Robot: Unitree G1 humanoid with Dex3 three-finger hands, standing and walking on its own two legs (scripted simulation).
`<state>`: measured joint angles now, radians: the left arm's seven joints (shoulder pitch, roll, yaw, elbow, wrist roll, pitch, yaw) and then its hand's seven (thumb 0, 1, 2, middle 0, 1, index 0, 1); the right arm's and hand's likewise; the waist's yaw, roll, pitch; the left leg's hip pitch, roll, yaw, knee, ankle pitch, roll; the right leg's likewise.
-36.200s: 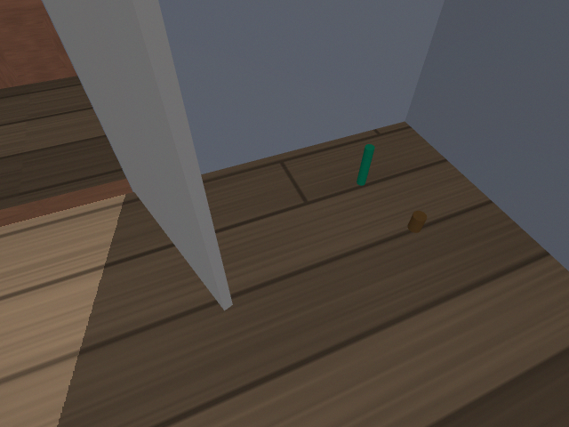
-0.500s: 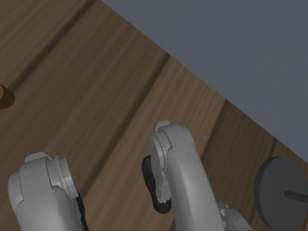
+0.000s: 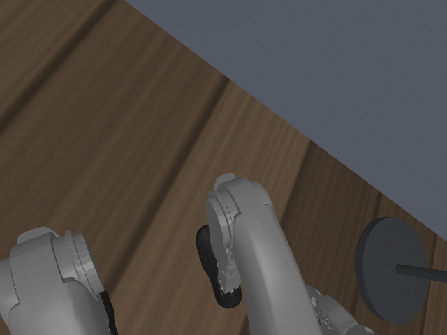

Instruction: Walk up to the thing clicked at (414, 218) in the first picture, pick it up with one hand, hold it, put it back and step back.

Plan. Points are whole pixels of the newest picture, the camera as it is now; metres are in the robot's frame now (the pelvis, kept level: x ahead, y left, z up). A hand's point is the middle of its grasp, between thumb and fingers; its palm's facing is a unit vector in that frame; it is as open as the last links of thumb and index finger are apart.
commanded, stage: open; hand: left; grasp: from above
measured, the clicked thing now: out of the picture +0.47 +0.31 -0.25
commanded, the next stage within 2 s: withdraw in 0.96 s
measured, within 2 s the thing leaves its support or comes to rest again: neither
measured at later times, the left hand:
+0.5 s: hand out of the picture +0.46 +0.32 -0.22, palm faces -0.42 -0.14 -0.90, open 10.9 cm
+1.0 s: hand out of the picture +0.45 +0.33 -0.22, palm faces -0.42 -0.15 -0.89, open 13.4 cm
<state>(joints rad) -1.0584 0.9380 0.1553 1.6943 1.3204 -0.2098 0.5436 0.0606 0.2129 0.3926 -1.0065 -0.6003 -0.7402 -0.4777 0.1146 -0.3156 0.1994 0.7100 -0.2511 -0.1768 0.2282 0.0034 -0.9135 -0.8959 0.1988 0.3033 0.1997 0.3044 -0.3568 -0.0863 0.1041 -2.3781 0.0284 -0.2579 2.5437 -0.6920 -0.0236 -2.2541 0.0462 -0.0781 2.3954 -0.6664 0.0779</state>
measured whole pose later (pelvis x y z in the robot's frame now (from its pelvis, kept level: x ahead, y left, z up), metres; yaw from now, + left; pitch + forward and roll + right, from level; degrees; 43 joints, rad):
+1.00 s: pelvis +0.00 +0.00 +0.00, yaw -1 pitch +29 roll -13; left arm -1.04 0.97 0.14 1.67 1.30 -0.22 0.54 0.00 -0.40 0.93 -0.19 -0.92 -0.19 -0.92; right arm 0.11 -0.33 0.22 0.69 -0.25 -0.19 0.25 0.00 -0.90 -0.90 0.20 0.30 0.20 0.30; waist -0.36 -0.10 0.12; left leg -2.37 0.03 -0.28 2.54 -0.69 -0.03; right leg -2.24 0.05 -0.10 2.38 -0.66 0.08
